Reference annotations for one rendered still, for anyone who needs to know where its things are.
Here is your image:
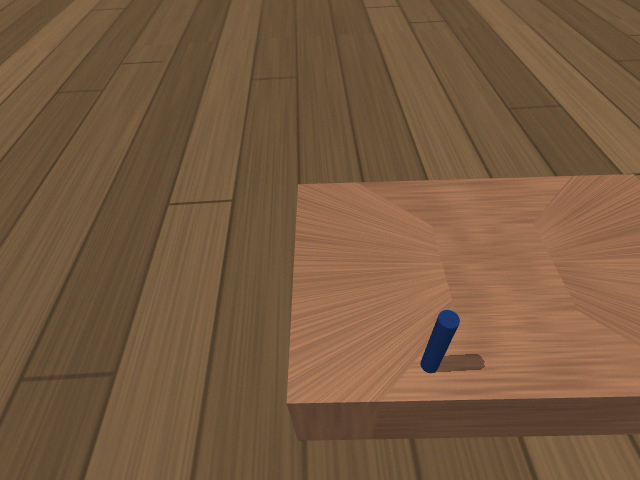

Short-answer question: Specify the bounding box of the can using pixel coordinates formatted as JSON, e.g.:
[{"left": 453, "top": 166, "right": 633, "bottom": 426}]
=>
[{"left": 421, "top": 310, "right": 460, "bottom": 373}]

